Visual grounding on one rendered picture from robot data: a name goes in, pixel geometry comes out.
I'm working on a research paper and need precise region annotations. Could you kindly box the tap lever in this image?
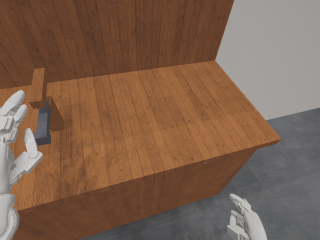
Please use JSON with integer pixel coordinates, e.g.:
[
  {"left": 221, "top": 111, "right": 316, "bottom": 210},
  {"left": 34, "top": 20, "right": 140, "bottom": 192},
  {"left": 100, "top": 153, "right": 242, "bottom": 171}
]
[{"left": 34, "top": 100, "right": 51, "bottom": 146}]

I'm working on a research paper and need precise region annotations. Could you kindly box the robot left hand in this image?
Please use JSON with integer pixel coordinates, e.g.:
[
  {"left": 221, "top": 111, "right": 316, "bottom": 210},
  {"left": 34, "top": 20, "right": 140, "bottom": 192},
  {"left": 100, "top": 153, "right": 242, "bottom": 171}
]
[{"left": 0, "top": 90, "right": 43, "bottom": 195}]

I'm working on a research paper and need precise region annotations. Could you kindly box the counter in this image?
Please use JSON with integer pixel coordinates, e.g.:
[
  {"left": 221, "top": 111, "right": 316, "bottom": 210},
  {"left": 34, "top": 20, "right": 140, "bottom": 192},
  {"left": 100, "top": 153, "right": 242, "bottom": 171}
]
[{"left": 0, "top": 0, "right": 281, "bottom": 240}]

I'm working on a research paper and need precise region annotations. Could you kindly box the robot left forearm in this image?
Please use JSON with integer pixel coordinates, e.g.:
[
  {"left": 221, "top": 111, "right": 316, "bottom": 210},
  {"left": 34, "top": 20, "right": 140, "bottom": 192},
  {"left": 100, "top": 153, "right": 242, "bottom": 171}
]
[{"left": 0, "top": 193, "right": 20, "bottom": 240}]

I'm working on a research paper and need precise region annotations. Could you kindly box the robot right hand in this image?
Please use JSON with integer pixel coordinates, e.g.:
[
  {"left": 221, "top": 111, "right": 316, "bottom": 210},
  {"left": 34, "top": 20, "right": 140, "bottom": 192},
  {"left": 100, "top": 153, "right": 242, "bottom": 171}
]
[{"left": 227, "top": 193, "right": 267, "bottom": 240}]

